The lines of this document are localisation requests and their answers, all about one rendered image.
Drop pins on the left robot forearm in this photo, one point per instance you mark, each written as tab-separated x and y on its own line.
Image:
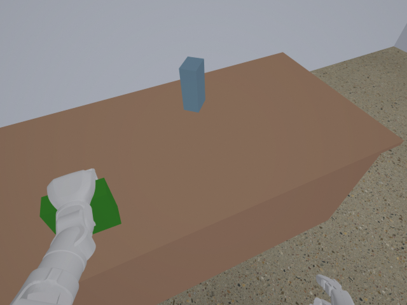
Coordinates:
56	278

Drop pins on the left robot hand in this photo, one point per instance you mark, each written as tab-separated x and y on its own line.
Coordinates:
76	186

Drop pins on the table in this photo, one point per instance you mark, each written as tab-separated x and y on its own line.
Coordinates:
272	153

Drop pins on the sponge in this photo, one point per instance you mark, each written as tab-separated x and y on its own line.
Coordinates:
104	209

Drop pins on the right robot hand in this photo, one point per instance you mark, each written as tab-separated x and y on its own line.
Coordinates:
333	289

